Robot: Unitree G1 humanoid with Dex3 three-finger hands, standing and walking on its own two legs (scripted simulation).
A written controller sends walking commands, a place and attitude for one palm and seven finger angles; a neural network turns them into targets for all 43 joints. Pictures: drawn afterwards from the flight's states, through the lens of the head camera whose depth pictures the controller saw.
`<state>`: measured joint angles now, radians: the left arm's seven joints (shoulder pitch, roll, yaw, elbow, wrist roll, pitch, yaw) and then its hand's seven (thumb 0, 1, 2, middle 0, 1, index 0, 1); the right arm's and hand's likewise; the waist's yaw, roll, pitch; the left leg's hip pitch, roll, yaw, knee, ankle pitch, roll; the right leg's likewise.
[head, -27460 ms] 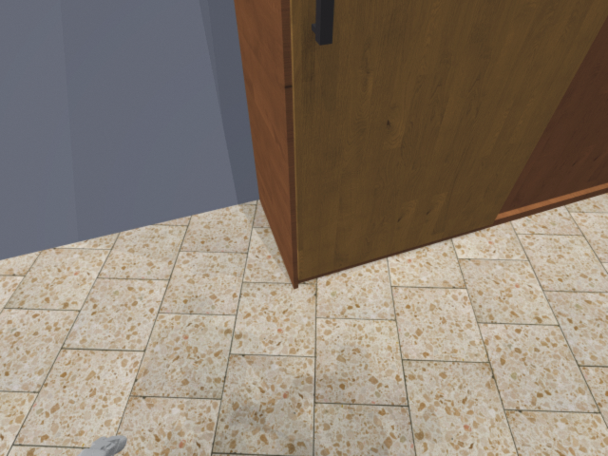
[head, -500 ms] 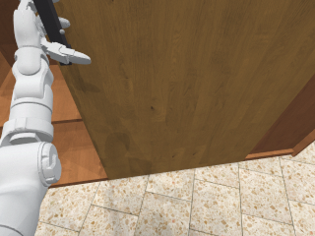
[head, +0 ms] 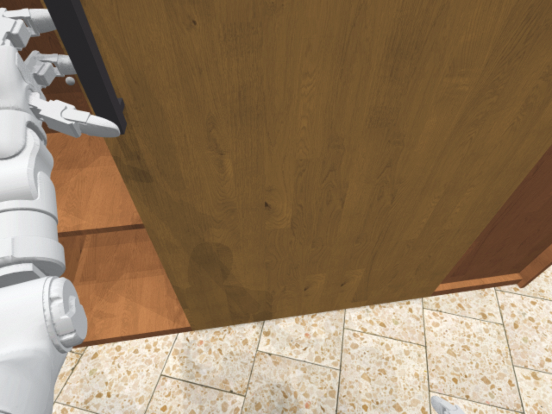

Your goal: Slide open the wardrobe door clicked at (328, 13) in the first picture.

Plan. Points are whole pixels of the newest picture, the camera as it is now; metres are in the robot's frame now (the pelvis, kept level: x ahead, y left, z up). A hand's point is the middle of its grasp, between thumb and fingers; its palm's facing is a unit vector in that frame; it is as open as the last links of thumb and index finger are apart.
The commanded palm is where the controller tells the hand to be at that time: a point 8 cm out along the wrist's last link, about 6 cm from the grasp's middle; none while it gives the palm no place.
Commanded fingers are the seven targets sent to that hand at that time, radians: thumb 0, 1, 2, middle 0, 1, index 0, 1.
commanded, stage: slip the hand off the handle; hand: left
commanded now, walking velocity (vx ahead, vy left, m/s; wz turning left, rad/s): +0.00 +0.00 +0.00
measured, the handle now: (95, 61) +0.49 +0.24 +0.27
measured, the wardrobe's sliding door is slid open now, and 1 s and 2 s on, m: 0.46 0.46 0.46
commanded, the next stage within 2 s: draw the hand back to the body in 0.84 s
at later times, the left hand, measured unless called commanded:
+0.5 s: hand (24, 110) +0.39 +0.28 +0.27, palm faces +0.29 -0.96 -0.07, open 14.7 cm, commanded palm +0.34 +0.32 +0.26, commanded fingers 0.00 -0.55 0.20 -0.25 -1.15 -0.25 -1.15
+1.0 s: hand out of the picture +0.32 +0.28 +0.27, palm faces +0.31 -0.95 -0.08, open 14.7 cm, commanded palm +0.27 +0.31 +0.25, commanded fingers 0.00 -0.55 0.20 -0.25 -1.15 -0.25 -1.15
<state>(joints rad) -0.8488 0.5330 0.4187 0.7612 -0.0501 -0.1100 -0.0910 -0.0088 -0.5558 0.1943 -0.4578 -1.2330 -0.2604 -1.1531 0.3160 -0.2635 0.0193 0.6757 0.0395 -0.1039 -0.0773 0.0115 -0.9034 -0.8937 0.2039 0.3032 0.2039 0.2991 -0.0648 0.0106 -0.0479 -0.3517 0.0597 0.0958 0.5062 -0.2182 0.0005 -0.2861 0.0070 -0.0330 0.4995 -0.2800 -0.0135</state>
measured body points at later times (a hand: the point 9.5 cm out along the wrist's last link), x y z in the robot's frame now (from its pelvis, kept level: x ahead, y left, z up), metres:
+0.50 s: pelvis +0.01 +0.01 +0.00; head +0.01 +0.00 +0.45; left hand +0.36 +0.33 +0.27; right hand +0.14 -0.24 -0.10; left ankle +0.02 +0.12 -0.74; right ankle -0.02 -0.11 -0.74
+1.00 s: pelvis +0.00 +0.00 +0.00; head -0.03 -0.02 +0.45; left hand +0.29 +0.32 +0.27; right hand +0.19 -0.21 -0.08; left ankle +0.02 +0.12 -0.74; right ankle -0.02 -0.11 -0.74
